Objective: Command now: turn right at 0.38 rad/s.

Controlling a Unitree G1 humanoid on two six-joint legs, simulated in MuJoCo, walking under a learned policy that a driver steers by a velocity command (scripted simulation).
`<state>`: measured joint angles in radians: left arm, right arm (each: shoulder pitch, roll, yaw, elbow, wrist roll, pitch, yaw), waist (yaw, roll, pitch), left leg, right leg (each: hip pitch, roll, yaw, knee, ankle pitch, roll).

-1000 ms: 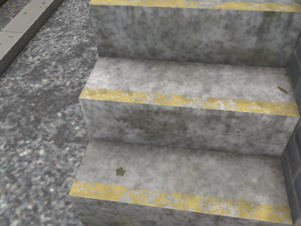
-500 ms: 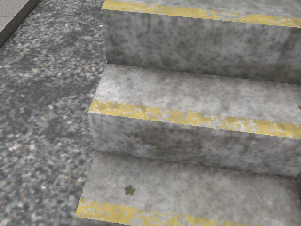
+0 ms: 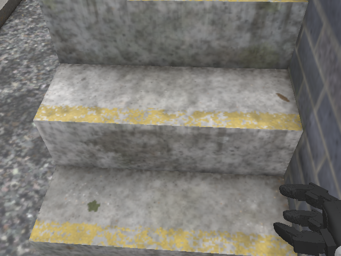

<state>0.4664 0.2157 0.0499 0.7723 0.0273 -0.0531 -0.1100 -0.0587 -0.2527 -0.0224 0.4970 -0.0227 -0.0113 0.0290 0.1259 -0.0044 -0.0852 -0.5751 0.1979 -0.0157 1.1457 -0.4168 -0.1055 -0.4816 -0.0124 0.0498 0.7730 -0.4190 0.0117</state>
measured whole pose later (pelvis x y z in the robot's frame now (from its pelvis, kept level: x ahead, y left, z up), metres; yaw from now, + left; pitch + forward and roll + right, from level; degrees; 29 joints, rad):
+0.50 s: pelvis -0.03 +0.03 +0.00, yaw +7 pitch +5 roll -2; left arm 0.16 0.19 0.02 0.59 0.03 -0.09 -0.04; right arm 0.17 -0.26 0.01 0.61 0.01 -0.05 0.04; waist 0.04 0.07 -0.10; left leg -0.44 -0.03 -0.04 0.78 -0.44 0.05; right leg -0.45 -0.07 -0.04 0.73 -0.37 0.02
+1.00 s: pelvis -0.02 +0.04 +0.03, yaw +21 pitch +6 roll -2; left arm 0.10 0.17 -0.07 0.46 0.11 0.01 -0.10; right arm 0.33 -0.32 0.01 0.65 -0.03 -0.01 0.03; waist -0.02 0.03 -0.07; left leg -0.30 -0.13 -0.25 0.44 -0.22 0.08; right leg -0.59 0.05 -0.04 1.06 -0.42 0.03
